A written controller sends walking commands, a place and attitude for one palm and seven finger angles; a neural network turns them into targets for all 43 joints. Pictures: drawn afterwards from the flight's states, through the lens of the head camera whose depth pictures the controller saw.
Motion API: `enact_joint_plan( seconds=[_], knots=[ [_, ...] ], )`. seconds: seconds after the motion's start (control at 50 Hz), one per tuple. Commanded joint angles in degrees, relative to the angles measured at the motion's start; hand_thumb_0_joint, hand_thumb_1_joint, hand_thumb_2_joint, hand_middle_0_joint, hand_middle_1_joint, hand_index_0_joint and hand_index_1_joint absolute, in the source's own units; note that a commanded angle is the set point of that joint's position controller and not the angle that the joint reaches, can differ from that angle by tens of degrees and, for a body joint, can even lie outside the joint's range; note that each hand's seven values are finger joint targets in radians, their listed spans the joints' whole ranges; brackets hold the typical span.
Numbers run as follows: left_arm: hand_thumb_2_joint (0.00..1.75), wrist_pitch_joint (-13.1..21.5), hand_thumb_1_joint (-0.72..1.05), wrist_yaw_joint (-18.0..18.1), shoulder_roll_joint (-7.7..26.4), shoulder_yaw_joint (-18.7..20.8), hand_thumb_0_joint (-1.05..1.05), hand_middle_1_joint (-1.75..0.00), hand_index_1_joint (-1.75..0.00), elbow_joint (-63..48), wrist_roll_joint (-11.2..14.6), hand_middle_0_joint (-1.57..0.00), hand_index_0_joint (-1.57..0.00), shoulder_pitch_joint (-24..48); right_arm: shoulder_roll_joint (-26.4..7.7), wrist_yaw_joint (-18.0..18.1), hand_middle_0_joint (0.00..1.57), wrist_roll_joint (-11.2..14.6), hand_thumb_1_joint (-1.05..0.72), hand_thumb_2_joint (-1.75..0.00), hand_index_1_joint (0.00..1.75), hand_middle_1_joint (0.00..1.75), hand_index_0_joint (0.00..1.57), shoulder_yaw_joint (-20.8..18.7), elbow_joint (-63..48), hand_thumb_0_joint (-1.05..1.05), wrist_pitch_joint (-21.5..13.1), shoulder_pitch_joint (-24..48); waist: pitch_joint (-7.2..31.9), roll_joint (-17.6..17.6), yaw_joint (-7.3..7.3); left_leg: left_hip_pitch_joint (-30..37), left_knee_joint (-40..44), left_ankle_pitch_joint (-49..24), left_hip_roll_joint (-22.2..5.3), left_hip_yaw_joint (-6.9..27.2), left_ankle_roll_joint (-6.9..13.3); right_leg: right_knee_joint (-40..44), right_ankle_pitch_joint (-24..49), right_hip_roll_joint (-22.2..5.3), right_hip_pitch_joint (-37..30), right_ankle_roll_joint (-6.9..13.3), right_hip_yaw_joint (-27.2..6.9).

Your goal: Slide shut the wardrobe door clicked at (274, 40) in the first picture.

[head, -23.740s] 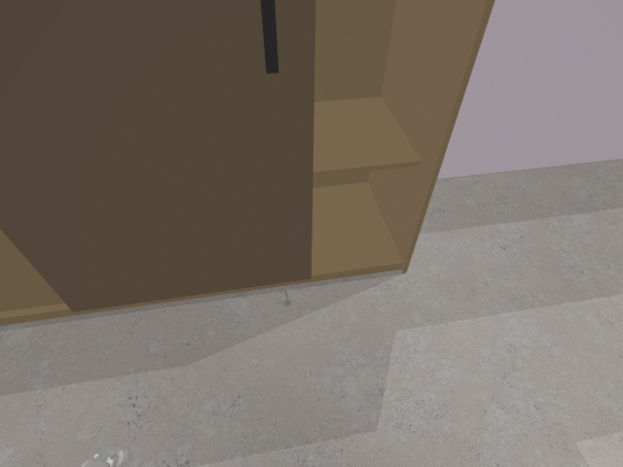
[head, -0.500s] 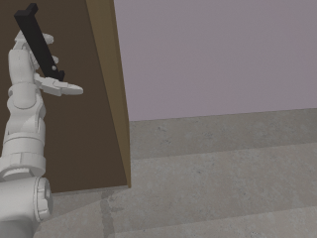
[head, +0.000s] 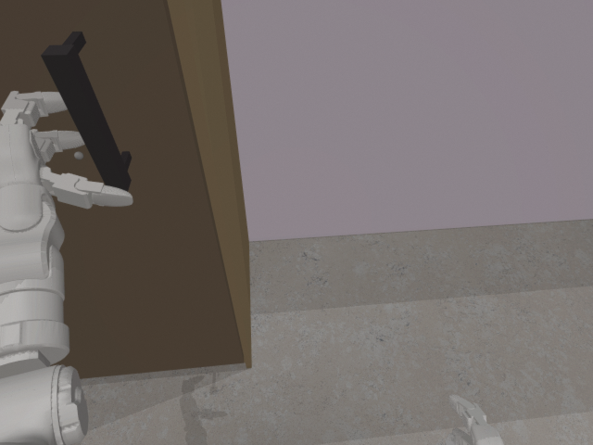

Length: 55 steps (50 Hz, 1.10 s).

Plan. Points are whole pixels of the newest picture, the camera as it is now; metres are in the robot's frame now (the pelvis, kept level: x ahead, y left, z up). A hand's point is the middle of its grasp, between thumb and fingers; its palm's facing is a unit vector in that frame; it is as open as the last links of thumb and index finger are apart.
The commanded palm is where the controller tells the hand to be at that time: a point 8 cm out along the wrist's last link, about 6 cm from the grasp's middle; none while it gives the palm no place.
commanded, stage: slip the hand off the handle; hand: left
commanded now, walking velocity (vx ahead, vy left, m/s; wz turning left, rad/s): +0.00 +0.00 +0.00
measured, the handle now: (99, 118) +0.44 +0.28 +0.22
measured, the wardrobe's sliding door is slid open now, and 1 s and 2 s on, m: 0.00 0.00 0.00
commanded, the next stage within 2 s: draw the hand back to the body in 0.96 s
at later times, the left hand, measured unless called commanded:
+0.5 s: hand (44, 172) +0.37 +0.33 +0.19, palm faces +0.40 -0.90 -0.19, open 14.7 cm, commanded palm +0.31 +0.37 +0.20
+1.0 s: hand (6, 228) +0.28 +0.32 +0.19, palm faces +0.45 -0.88 -0.18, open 14.7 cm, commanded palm +0.24 +0.36 +0.20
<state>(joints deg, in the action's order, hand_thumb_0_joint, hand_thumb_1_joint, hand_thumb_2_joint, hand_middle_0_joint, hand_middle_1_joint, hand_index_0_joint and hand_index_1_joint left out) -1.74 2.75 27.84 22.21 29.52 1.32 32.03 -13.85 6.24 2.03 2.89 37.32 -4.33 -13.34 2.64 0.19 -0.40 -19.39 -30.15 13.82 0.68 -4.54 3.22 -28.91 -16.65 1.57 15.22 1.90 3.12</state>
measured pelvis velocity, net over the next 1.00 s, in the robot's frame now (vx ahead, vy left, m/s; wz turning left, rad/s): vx -0.01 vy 0.01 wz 0.03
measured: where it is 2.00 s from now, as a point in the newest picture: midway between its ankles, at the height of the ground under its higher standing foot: outside the picture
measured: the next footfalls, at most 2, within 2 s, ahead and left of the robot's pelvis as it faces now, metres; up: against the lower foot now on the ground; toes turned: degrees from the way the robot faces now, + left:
none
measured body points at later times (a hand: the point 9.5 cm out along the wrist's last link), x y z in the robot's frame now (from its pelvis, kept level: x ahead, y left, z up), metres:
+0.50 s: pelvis +0.00 +0.01 +0.00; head +0.01 +0.01 +0.45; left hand +0.34 +0.37 +0.20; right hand +0.09 -0.26 -0.11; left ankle +0.02 +0.08 -0.73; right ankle -0.02 -0.10 -0.73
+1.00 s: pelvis -0.01 +0.01 +0.00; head -0.02 +0.01 +0.45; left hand +0.25 +0.37 +0.20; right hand +0.21 -0.20 -0.07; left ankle +0.02 +0.08 -0.73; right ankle -0.02 -0.10 -0.73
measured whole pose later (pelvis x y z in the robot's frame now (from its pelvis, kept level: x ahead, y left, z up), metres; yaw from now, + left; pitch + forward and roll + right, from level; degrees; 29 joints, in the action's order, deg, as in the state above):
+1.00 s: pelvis -0.01 +0.01 +0.00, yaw +2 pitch +0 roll -1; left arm -4.1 -3.7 25.7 24.1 4.4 8.8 10.1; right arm -13.6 7.5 2.6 4.4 36.1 -8.5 -9.6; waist 2.7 0.9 3.9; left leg -17.8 -31.7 14.2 1.7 -2.9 3.7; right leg -29.8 -17.3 0.7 12.7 1.4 4.8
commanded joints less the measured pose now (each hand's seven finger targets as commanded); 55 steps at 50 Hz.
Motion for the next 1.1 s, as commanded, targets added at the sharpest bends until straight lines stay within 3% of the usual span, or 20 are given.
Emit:
enact_joint_plan(
  seconds=[0.0,0.06,0.1,0.16,0.24,0.26,0.34,0.38,0.44,0.48,0.54,0.62,0.74,0.8,0.86,0.9,0.94,1.0,1.06,1.08],
  knots=[
    [0.20,5.8,-0.55,-0.9,21.2,4.9,0.00,-1.15,-1.15,-11.0,-0.6,-0.25,-0.25,26.2,-9.1,0.9,0.20,0.2,-0.90,-0.90,0.30,0.30,0.20,-3.7,-5.5,0.00,-1.8,-0.6,14.1,4.2,-1.04,11.4,2.0,-14.1,-1.9,5.0,-0.4,3.4,13.3,-1.2,1.6,-0.4,-2.7],
    [0.20,8.5,-0.55,-3.5,23.6,5.9,0.00,-1.15,-1.15,-9.5,-0.1,-0.25,-0.25,27.4,-9.6,1.3,0.20,0.2,-0.90,-0.90,0.30,0.30,0.20,-4.0,-4.7,0.00,-2.0,-1.8,15.7,5.5,-1.64,12.1,1.2,-13.8,-1.8,5.2,-0.2,3.3,12.7,-1.0,2.1,-0.3,-3.0],
    [0.20,9.9,-0.55,-5.5,21.1,2.9,0.00,-1.15,-1.15,-8.8,0.7,-0.25,-0.25,29.6,-9.6,1.4,0.20,0.3,-0.90,-0.90,0.30,0.30,0.20,-3.9,-4.2,0.00,-2.3,-2.1,15.4,7.5,-2.58,13.5,0.8,-13.0,-1.8,5.9,-0.2,3.4,11.2,-0.8,4.5,-0.2,-2.9],
    [0.20,10.6,-0.55,-7.9,22.6,3.6,0.00,-1.15,-1.15,-4.7,2.0,-0.25,-0.25,30.1,-10.3,1.7,0.20,0.4,-0.90,-0.90,0.30,0.30,0.20,-4.1,-3.2,0.00,-2.7,-3.2,14.5,7.0,-2.89,12.2,0.5,-9.9,-1.6,6.6,-0.1,3.9,8.7,-0.8,6.0,-0.2,-2.9],
    [0.20,10.0,-0.55,-9.3,27.3,7.7,0.00,-1.15,-1.15,1.6,3.1,-0.25,-0.25,27.6,-11.1,1.9,0.20,0.6,-0.90,-0.90,0.30,0.30,0.20,-4.1,-2.7,0.00,-2.7,-4.2,14.0,4.6,-1.55,7.8,0.4,-7.9,-1.3,6.2,0.0,3.8,8.0,-1.0,4.6,-0.3,-2.9],
    [0.20,10.3,-0.55,-9.7,26.1,6.3,0.00,-1.15,-1.15,0.9,3.3,-0.25,-0.25,27.6,-11.0,1.8,0.20,0.6,-0.90,-0.90,0.30,0.30,0.20,-4.0,-3.2,0.00,-2.8,-4.0,14.9,4.6,-1.62,8.1,0.6,-8.0,-1.3,6.3,0.0,3.5,7.9,-1.0,4.6,-0.4,-2.8],
    [0.20,10.7,-0.55,-9.8,24.6,7.8,0.00,-1.15,-1.15,-3.0,4.4,-0.25,-0.25,18.5,-10.8,1.0,0.20,0.5,-0.90,-0.90,0.30,0.30,0.20,-4.5,-5.0,0.00,-2.8,-3.7,16.6,4.4,0.70,8.8,0.1,-11.5,-1.6,6.3,-0.1,2.2,10.3,-0.6,3.3,-0.1,-2.3],
    [0.20,11.0,-0.55,-9.6,22.2,6.5,0.00,-1.15,-1.15,-9.1,5.0,-0.25,-0.25,16.3,-10.5,0.6,0.20,0.7,-0.90,-0.90,0.30,0.30,0.20,-4.6,-6.4,0.00,-3.0,-2.8,17.5,6.2,1.08,11.0,0.2,-13.2,-1.8,6.7,-0.1,1.9,10.8,-0.3,3.9,0.0,-2.1],
    [0.20,11.1,-0.55,-8.1,24.5,11.3,0.00,-1.15,-1.15,-17.0,6.4,-0.25,-0.25,9.9,-10.5,0.4,0.20,0.4,-0.90,-0.90,0.30,0.30,0.20,-4.7,-7.3,0.00,-3.1,-1.3,18.2,5.9,2.73,11.6,0.3,-15.0,-2.1,6.7,-0.1,1.6,11.6,0.0,2.3,0.1,-2.0],
    [0.20,10.3,-0.55,-7.0,23.6,12.4,0.00,-1.15,-1.15,-20.9,7.0,-0.25,-0.25,6.6,-9.9,0.3,0.20,0.6,-0.90,-0.90,0.30,0.30,0.20,-4.4,-8.0,0.00,-3.4,-0.1,17.5,4.6,3.01,11.1,0.8,-15.2,-2.1,6.4,-0.1,1.4,12.0,0.1,1.6,-0.2,-1.7],
    [0.20,8.4,-0.55,-5.4,23.0,13.2,0.00,-1.15,-1.15,-26.8,7.1,-0.25,-0.25,4.6,-9.3,0.5,0.20,0.5,-0.90,-0.90,0.30,0.30,0.20,-4.0,-8.3,0.00,-3.9,2.2,15.0,6.1,3.31,11.0,1.5,-13.9,-2.4,6.4,-0.4,1.7,10.5,0.0,2.1,-0.1,-1.5],
    [0.20,5.2,-0.55,-4.5,17.8,9.1,0.00,-1.15,-1.15,-32.5,6.5,-0.25,-0.25,2.1,-8.5,0.9,0.20,0.5,-0.90,-0.90,0.30,0.30,0.20,-3.5,-8.8,0.00,-4.9,4.3,13.5,9.1,2.51,13.7,2.7,-12.6,-2.7,7.6,-1.1,1.7,8.8,-0.2,4.3,-0.1,-1.0],
    [0.20,0.7,-0.55,-6.0,13.3,5.0,0.00,-1.15,-1.15,-32.1,7.8,-0.25,-0.25,1.6,-8.3,2.2,0.20,1.2,-0.90,-0.90,0.30,0.30,0.20,-2.7,-7.8,0.00,-5.6,5.8,7.8,4.5,0.82,12.4,4.8,-3.0,-2.7,9.0,-1.3,3.5,4.8,-0.5,6.1,-0.3,-0.8],
    [0.20,0.0,-0.55,-6.5,13.4,4.6,0.00,-1.15,-1.15,-32.6,8.0,-0.25,-0.25,2.3,-8.1,2.6,0.20,1.3,-0.90,-0.90,0.30,0.30,0.20,-2.4,-7.8,0.00,-6.1,6.6,8.5,4.0,0.91,12.9,4.9,-1.7,-2.2,9.4,-1.3,3.7,4.3,-0.7,5.8,-0.3,-0.9],
    [0.20,0.8,-0.55,-6.3,14.7,6.0,0.00,-1.15,-1.15,-34.8,7.8,-0.25,-0.25,0.3,-7.9,2.4,0.20,1.0,-0.90,-0.90,0.30,0.30,0.20,-2.1,-8.0,0.00,-6.3,6.9,11.0,4.9,1.90,13.9,4.4,-4.4,-2.0,9.3,-1.5,3.3,5.4,-0.6,4.1,0.0,-0.9],
    [0.20,1.7,-0.55,-6.1,13.5,5.3,0.00,-1.15,-1.15,-38.2,7.8,-0.25,-0.25,-0.8,-7.3,2.1,0.20,0.8,-0.90,-0.90,0.30,0.30,0.20,-1.9,-8.5,0.00,-6.8,7.9,11.9,7.0,2.37,15.3,4.0,-6.7,-1.9,9.1,-1.7,2.9,6.6,-0.6,3.6,0.2,-0.8],
    [0.20,2.3,-0.55,-5.7,15.2,7.8,0.00,-1.15,-1.15,-40.4,8.2,-0.25,-0.25,-5.1,-7.3,1.6,0.20,0.5,-0.90,-0.90,0.30,0.30,0.20,-1.9,-8.5,0.00,-6.9,7.8,13.2,7.3,3.58,15.4,3.4,-10.1,-1.9,8.6,-1.9,3.0,8.4,-0.4,1.7,0.4,-0.8],
    [0.20,1.8,-0.55,-5.6,15.4,9.0,0.00,-1.15,-1.15,-40.5,8.8,-0.25,-0.25,-6.0,-7.0,1.5,0.20,0.6,-0.90,-0.90,0.30,0.30,0.20,-1.7,-8.6,0.00,-6.9,8.3,11.9,6.9,3.41,14.6,3.0,-12.1,-1.7,7.8,-1.9,3.0,9.9,-0.4,1.5,0.2,-0.6],
    [0.20,0.4,-0.55,-5.5,16.0,9.9,0.00,-1.15,-1.15,-38.3,9.2,-0.25,-0.25,-6.1,-7.0,1.9,0.20,0.9,-0.90,-0.90,0.30,0.30,0.20,-1.6,-8.2,0.00,-6.7,8.6,9.0,6.9,3.17,12.5,3.9,-8.2,-1.6,7.6,-1.8,3.8,7.3,-0.4,2.1,0.1,-0.7],
    [0.20,-3.7,-0.55,-12.0,12.2,7.1,0.00,-1.15,-1.15,-31.7,16.0,-0.25,-0.25,-7.6,-8.1,2.6,0.20,2.3,-0.90,-0.90,0.30,0.30,0.20,-1.2,-7.9,0.00,-7.0,9.1,10.3,4.9,1.44,13.8,4.9,-7.4,-1.7,8.3,-2.1,4.9,8.7,-0.9,-1.3,0.1,-0.8]
  ],
)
